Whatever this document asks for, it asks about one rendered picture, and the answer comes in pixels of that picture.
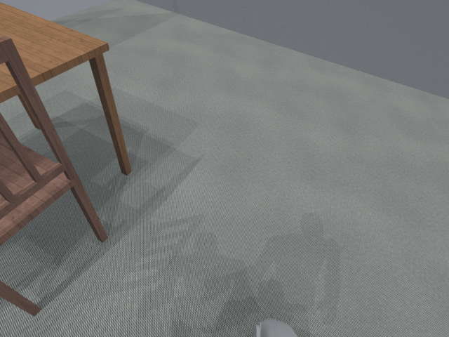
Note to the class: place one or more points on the robot right thigh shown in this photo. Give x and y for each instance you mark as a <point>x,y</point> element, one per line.
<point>273,328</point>

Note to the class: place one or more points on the table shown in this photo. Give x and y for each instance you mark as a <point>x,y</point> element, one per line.
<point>48,49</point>

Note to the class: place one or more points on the chair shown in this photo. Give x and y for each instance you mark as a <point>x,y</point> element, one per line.
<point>30,182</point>

